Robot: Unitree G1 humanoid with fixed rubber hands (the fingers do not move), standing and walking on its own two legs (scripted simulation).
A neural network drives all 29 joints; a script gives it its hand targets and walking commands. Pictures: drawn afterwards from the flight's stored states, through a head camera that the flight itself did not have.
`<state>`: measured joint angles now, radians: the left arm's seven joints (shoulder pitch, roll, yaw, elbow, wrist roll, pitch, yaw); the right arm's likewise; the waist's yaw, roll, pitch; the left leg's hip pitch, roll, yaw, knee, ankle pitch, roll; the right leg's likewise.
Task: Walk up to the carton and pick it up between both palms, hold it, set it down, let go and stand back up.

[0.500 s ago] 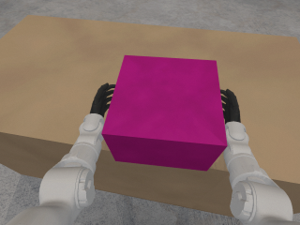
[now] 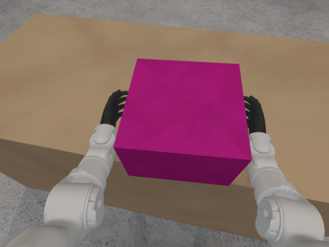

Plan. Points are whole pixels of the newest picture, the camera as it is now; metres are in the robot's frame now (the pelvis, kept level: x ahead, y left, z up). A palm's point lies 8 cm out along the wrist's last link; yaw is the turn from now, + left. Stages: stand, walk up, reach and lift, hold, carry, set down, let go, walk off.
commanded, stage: reach and lift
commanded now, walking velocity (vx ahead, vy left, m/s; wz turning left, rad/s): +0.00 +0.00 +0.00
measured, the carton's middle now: (182, 121) +0.43 -0.02 +0.02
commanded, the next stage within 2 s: none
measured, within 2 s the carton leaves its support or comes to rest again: neither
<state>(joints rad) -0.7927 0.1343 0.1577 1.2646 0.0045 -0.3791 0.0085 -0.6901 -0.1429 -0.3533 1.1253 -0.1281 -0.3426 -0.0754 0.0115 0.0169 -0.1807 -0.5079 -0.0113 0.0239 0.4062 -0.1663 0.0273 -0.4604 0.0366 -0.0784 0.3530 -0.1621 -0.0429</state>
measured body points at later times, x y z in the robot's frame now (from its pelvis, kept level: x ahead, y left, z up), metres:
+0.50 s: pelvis +0.00 +0.00 +0.00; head +0.03 +0.00 +0.44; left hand +0.42 +0.17 +0.07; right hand +0.42 -0.20 +0.07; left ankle +0.00 +0.10 -0.74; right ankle -0.01 -0.09 -0.74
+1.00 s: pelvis +0.00 +0.00 +0.01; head -0.03 +0.01 +0.46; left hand +0.39 +0.18 +0.14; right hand +0.39 -0.19 +0.14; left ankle +0.00 +0.10 -0.74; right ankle -0.01 -0.09 -0.74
